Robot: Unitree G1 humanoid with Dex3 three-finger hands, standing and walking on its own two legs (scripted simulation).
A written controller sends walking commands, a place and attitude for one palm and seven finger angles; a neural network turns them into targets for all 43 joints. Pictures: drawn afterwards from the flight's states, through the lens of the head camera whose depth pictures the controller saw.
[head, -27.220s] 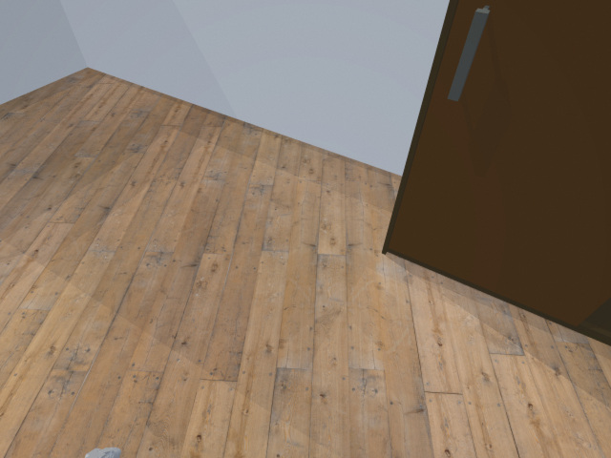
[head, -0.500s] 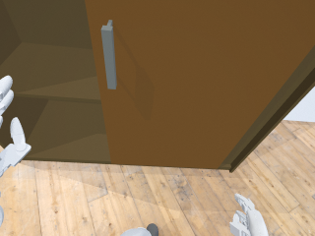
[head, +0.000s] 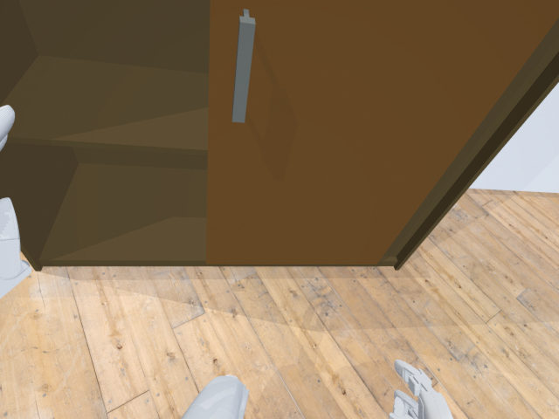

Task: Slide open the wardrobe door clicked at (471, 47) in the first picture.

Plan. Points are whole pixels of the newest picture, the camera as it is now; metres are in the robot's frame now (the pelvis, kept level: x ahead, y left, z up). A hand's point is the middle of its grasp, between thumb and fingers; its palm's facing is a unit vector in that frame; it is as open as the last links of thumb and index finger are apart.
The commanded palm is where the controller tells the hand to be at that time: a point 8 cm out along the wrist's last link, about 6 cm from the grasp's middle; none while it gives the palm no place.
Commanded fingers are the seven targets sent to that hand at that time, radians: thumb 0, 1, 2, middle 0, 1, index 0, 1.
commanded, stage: stop stepping back and stand still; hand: left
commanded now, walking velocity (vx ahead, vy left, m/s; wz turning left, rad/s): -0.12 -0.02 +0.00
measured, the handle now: (241, 68) +0.71 +0.20 +0.13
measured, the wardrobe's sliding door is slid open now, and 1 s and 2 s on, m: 0.59 0.59 0.59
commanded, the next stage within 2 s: let the arm hang, fingers relaxed in 0.80 s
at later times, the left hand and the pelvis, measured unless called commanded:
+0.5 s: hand out of the picture +0.06 +0.38 +0.19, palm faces +0.59 -0.73 -0.34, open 7.4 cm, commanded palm +0.00 +0.39 +0.20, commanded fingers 0.00 0.90 0.90 -0.20 -0.30 -0.20 -0.30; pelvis -0.12 +0.08 +0.01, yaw +4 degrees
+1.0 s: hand out of the picture +0.06 +0.40 +0.05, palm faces +0.40 -0.80 -0.44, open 7.4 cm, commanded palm none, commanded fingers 0.00 0.90 0.90 -0.20 -0.30 -0.20 -0.30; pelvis -0.13 +0.11 -0.01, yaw +9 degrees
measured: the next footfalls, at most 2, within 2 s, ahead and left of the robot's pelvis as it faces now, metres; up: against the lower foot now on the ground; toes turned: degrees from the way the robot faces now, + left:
left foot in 0.10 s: +0.06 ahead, +0.17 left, +0.00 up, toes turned +2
right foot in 0.32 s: -0.06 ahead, -0.04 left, +0.00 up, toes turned +0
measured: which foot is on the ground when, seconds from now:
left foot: up 0.00-0.08, down 0.10-0.30, up 0.32-0.52, down 0.54-1.00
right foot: down 0.00-0.10, up 0.12-0.30, down 0.32-0.52, up 0.54-0.78, down 0.80-1.00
